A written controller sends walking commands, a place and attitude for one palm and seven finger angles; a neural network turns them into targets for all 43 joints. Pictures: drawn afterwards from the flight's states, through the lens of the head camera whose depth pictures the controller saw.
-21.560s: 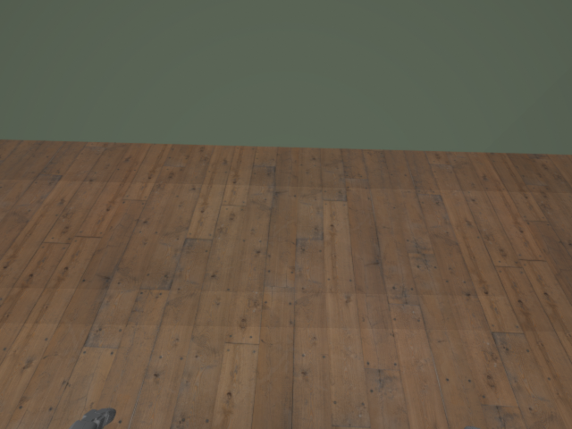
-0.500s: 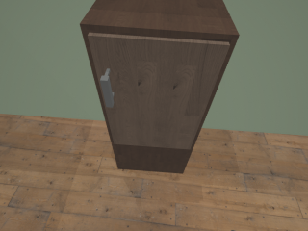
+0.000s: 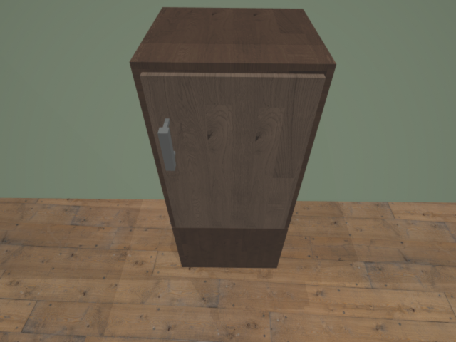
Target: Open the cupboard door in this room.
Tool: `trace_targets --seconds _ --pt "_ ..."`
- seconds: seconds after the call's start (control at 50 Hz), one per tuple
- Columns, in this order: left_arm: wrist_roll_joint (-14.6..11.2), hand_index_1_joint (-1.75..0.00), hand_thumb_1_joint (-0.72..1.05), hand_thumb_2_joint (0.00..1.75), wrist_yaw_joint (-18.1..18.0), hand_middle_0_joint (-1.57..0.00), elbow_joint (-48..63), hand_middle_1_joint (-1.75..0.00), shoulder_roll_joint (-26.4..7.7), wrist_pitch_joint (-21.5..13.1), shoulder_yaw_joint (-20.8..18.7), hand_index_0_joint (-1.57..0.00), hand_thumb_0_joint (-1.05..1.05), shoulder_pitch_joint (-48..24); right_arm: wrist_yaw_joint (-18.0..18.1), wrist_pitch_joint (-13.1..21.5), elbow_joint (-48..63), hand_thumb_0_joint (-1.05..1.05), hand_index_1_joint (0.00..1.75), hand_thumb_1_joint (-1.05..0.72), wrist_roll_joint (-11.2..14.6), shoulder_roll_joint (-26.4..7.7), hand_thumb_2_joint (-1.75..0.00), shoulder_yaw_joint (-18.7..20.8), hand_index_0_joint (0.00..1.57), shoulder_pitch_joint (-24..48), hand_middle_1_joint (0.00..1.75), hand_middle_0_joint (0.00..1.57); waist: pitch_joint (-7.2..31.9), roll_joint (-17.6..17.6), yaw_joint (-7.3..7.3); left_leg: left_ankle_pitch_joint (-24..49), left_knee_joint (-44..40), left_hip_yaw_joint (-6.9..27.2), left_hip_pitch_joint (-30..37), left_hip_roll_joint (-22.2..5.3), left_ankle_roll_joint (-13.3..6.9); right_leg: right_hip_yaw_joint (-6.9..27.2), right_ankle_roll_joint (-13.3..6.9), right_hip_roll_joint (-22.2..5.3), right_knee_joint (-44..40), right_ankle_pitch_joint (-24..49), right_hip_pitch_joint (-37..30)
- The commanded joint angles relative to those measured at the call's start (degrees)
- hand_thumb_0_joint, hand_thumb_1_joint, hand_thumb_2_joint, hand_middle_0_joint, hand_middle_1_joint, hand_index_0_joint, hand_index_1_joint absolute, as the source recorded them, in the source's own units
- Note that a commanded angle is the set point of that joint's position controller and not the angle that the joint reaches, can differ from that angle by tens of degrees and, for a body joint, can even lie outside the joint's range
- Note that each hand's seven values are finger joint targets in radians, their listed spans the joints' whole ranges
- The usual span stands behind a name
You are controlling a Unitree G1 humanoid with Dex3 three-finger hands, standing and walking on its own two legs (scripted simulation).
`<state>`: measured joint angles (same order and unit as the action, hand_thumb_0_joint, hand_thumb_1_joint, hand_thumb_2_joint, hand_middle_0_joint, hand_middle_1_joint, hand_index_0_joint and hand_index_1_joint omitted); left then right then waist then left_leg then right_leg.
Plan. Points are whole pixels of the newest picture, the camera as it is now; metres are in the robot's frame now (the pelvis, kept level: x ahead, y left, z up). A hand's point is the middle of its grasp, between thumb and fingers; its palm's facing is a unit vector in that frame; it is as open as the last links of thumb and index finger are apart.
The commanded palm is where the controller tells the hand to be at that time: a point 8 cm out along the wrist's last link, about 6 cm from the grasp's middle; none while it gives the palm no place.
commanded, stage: come to a stop and stand still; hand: left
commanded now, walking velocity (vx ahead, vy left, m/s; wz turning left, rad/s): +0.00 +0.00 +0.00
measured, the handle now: (168, 144) +0.56 +0.19 +0.03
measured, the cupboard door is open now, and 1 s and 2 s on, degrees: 0 0 0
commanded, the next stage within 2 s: look again from close up in 0.02 s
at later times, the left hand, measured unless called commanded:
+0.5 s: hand out of the picture +0.01 +0.17 -0.17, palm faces +0.01 -0.98 -0.21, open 7.4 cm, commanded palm none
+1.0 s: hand (143, 283) +0.22 +0.16 +0.00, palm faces +0.09 -1.00 -0.01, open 8.0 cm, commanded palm +0.13 +0.23 -0.04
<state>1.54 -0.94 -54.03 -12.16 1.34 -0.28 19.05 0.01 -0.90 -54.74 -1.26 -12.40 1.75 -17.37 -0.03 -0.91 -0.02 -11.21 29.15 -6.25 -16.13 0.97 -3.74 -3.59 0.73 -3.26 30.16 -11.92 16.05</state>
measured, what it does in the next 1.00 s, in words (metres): stands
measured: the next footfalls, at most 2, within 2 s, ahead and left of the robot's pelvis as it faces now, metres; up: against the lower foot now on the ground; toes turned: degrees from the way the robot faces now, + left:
none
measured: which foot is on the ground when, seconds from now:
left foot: down 0.00-1.00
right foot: down 0.00-1.00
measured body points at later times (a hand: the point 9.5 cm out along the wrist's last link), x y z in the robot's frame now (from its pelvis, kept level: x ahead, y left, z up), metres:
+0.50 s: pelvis +0.00 -0.01 +0.01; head -0.01 -0.01 +0.46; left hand +0.01 +0.22 -0.15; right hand +0.01 -0.25 -0.15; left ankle +0.05 +0.08 -0.73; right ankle +0.05 -0.13 -0.73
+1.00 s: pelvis +0.02 -0.03 -0.04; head +0.03 -0.02 +0.41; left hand +0.21 +0.22 +0.00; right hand +0.22 -0.28 -0.09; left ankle +0.06 +0.08 -0.73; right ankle +0.05 -0.13 -0.73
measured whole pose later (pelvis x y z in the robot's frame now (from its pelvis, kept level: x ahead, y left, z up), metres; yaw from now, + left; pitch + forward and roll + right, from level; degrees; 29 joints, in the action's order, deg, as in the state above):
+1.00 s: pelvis +0.02 -0.03 -0.04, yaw +2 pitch +7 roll +0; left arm -14.6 12.3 -10.3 -10.6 -30.0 -8.1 22.3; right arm 0.1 15.3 -35.3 1.2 -14.1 2.9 -10.5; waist 6.6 0.7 1.8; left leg -21.6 50.7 -3.3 -35.7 -0.3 -1.7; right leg -3.1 -1.3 -1.1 51.5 -23.5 34.7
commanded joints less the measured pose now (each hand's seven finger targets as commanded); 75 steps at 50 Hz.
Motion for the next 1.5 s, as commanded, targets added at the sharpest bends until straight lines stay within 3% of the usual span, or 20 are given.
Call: trace_targets --seconds 0.0,0.64,0.66,0.68,0.7,0.72,0.74,0.76,0.8,0.88,0.92,0.96,1.04,1.1,1.16,1.24,1.3,1.36,1.42,1.48 --pt "0.0 -0.3 0.9 0.9 -0.64 -0.2 2.5 -0.3 -7.67 -1.73 -1.85 -0.2 0.0 -0.18 0.5 1.8 2.72 0.0 0.3 -0.9 0.09 -7.71 -0.9 1.82 0.2 1.16 0.3 0.2 -3.82 1.31 0.06 -16.71 -12.48 11.64 -4.52 -7.36 0.64 6.13 -2.58 -3.11 -7.85 -11.43 1.23" --pt "-0.4 -0.3 0.9 0.9 -1.36 -0.2 -5.58 -0.3 -2.82 -2.62 -0.13 -0.2 0.0 2.26 0.82 1.97 -6.77 0.0 0.3 -0.9 0.89 -2.78 -0.9 0.02 0.2 -1.52 0.3 0.2 -3.06 2.35 0.3 -4.34 -12.28 9.02 1.42 -7.14 2.23 5.76 -1.7 -3.93 -11.81 -1.99 -1.9" --pt "0.09 -0.3 0.9 0.9 -3.36 -0.2 -7.55 -0.3 -3.13 -2.68 0.37 -0.2 0.0 5.21 0.49 2.17 -2.86 0.0 0.3 -0.9 0.65 -3.8 -0.9 -0.56 0.2 3.55 0.3 0.2 -5.92 3.01 -1.81 -5.61 -1.6 4.41 -1.18 -7.58 4.2 5.81 -2.02 -5.11 -10.74 -0.51 -0.15" --pt "-12.63 -0.32 0.88 0.89 -2.97 -0.2 80.24 -0.32 -16.55 -15.99 -8.01 -0.2 0.0 -36.76 3.81 10.26 18.74 0.0 0.3 -0.9 4.13 -12.5 -0.9 -0.28 0.2 3.64 0.3 0.2 21.25 -8.19 6.93 -2.91 -7.39 5.46 14.54 -0.65 2.83 1.2 -1.97 1.74 -4.76 -1.26 -5.75" --pt "-8.87 -0.33 0.85 0.88 -5.8 -0.2 66.82 -0.33 -14.63 -13.23 -8.35 -0.2 0.0 -12.73 5.74 15.73 15.4 0.0 0.3 -0.9 4.89 -8.39 -0.9 -2.29 0.2 8.58 0.3 0.2 16.69 -13.17 -0.08 -10.19 -10.61 5.94 10.96 -2.39 2.75 -0.97 -3.53 3.26 -1.32 -7.19 -3.48" --pt "-9.4 -0.34 0.83 0.87 -8.57 -0.21 60.57 -0.34 -9.65 -10.61 -5.77 -0.21 0.0 -10.19 6.04 17.48 12.5 0.0 0.3 -0.9 4.98 -9.01 -0.9 -1.03 0.2 8.72 0.3 0.2 10.66 -12.32 1.32 -15.68 -10.52 6.88 3.26 -2.64 4.0 -2.43 -3.16 3.55 -0.8 -9.54 -0.82" --pt "-9.68 -0.36 0.81 0.86 -7.95 -0.21 47.25 -0.36 4.17 -5.51 1.37 -0.21 0.0 7.46 5.18 17.36 11.68 0.0 0.3 -0.9 5.4 -6.0 -0.9 -1.0 0.2 6.18 0.3 0.2 3.11 -5.34 1.91 -17.38 -10.9 8.47 0.28 -3.17 3.82 -3.72 -2.75 3.96 -0.4 -9.31 3.51" --pt "-13.21 -0.37 0.78 0.85 -6.7 -0.21 58.5 -0.37 1.38 -7.71 -0.36 -0.21 0.0 -0.64 5.1 17.72 15.91 0.0 0.3 -0.9 5.79 -8.48 -0.9 -0.98 0.2 7.19 0.3 0.2 -2.21 -4.99 1.96 -18.49 -9.27 9.89 -3.16 -2.56 3.6 -3.04 -2.22 3.37 -0.76 -10.78 4.91" --pt "-12.0 -0.4 0.74 0.83 -4.6 -0.21 54.84 -0.4 -1.53 -13.69 -3.78 -0.21 0.0 0.4 5.12 19.48 18.11 0.0 0.3 -0.9 4.13 -9.28 -0.9 0.31 0.2 8.35 0.3 0.2 -5.39 1.96 2.78 -18.85 -2.79 9.28 -7.71 -1.11 3.5 -1.84 -1.76 2.78 -1.4 -17.51 11.17" --pt "-15.42 -0.47 0.64 0.79 6.8 -0.22 40.97 -0.47 2.41 -27.73 -7.44 -0.22 0.0 19.76 1.92 19.61 23.93 0.0 0.3 -0.9 2.17 -8.26 -0.9 2.92 0.2 9.8 0.3 0.2 -1.54 18.27 -2.56 -14.33 11.66 6.22 -20.82 0.19 4.27 -0.88 -1.88 3.24 7.62 -24.4 21.09" --pt "-16.92 -0.5 0.6 0.77 14.61 -0.22 40.28 -0.5 -0.68 -33.83 -11.16 -0.22 0.0 24.38 -0.23 19.13 27.65 0.0 0.3 -0.9 2.45 -8.9 -0.9 4.21 0.2 10.78 0.3 0.2 2.28 11.75 -4.2 -10.68 16.78 5.11 -22.92 1.21 4.64 1.45 -2.83 2.9 11.59 -18.84 19.18" --pt "-17.44 -0.53 0.55 0.75 20.92 -0.22 42.27 -0.53 -4.68 -36.9 -13.37 -0.22 0.0 21.16 -0.83 18.97 31.08 0.0 0.3 -0.9 2.92 -9.25 -0.9 4.52 0.2 12.83 0.3 0.2 6.4 7.39 -3.37 -9.65 20.95 4.51 -25.82 1.65 4.39 2.59 -3.15 2.37 15.77 -14.43 19.21" --pt "-20.18 -0.58 0.46 0.71 22.22 -0.23 60.08 -0.58 -9.11 -35.78 -18.56 -0.23 0.0 13.71 0.26 17.6 35.23 0.0 0.3 -0.9 2.71 -8.5 -0.9 4.38 0.2 12.51 0.3 0.2 17.72 -3.41 -4.54 -4.9 25.51 4.68 -26.0 0.86 3.1 4.6 -2.77 2.81 22.14 -7.55 20.14" --pt "-21.1 -0.63 0.39 0.68 18.72 -0.24 75.86 -0.63 -9.39 -39.23 -18.42 -0.24 0.0 6.62 1.13 17.33 33.99 0.0 0.3 -0.9 2.15 -6.77 -0.9 3.85 0.2 9.23 0.3 0.2 22.38 -10.92 -2.02 1.08 28.19 6.65 -20.94 -0.48 2.52 3.73 -2.97 3.94 24.8 -0.38 22.62" --pt "-19.43 -0.68 0.32 0.65 18.31 -0.24 79.18 -0.68 -7.47 -41.58 -13.24 -0.24 0.0 1.98 1.92 17.56 30.89 0.0 0.3 -0.9 1.77 -7.3 -0.9 3.3 0.2 7.41 0.3 0.2 19.33 -10.27 2.14 1.4 30.76 8.4 -20.82 -1.61 1.82 3.02 -3.05 4.78 25.59 -0.97 29.24" --pt "-19.2 -0.74 0.22 0.61 23.58 -0.25 68.29 -0.74 -8.69 -36.78 -12.0 -0.25 0.0 -0.03 3.07 18.14 28.98 0.0 0.3 -0.9 2.72 -9.03 -0.9 2.4 0.2 6.86 0.3 0.2 14.45 -5.0 4.74 -4.95 32.08 9.34 -26.54 -1.9 1.58 3.2 -2.46 5.08 23.53 -6.45 31.35" --pt "-20.41 -0.78 0.15 0.58 27.36 -0.25 60.55 -0.78 -11.44 -26.25 -16.66 -0.25 0.0 5.82 3.92 16.88 31.03 0.0 0.3 -0.9 4.26 -9.79 -0.9 2.49 0.2 7.73 0.3 0.2 18.84 1.65 1.65 -5.18 29.1 8.48 -27.92 -1.2 1.4 4.38 -1.55 4.14 19.84 -7.44 23.49" --pt "-24.01 -0.82 0.08 0.55 27.81 -0.26 62.02 -0.82 -14.99 -18.26 -24.0 -0.26 0.0 9.09 4.22 15.26 33.78 0.0 0.3 -0.9 4.82 -8.71 -0.9 2.39 0.2 9.36 0.3 0.2 26.08 2.0 -2.3 1.11 26.92 7.7 -24.83 -0.49 1.74 4.81 -0.51 2.81 19.07 1.13 13.45" --pt "-26.23 -0.87 0.01 0.52 23.14 -0.26 65.12 -0.87 -15.59 -18.83 -29.06 -0.26 0.0 9.62 4.39 14.98 33.87 0.0 0.3 -0.9 4.08 -6.59 -0.9 1.95 0.2 9.99 0.3 0.2 25.79 4.21 -4.26 4.22 25.39 8.54 -24.52 -0.82 2.4 3.68 -0.35 2.86 19.91 8.52 9.61" --pt "-25.03 -0.92 -0.06 0.49 19.39 -0.27 66.65 -0.92 -11.55 -24.34 -25.6 -0.27 0.0 6.9 3.94 15.67 31.96 0.0 0.3 -0.9 3.51 -6.21 -0.9 1.94 0.2 8.25 0.3 0.2 20.27 1.39 -2.25 3.88 23.68 8.18 -22.73 -1.04 2.67 1.49 -0.79 3.63 20.22 6.04 15.72"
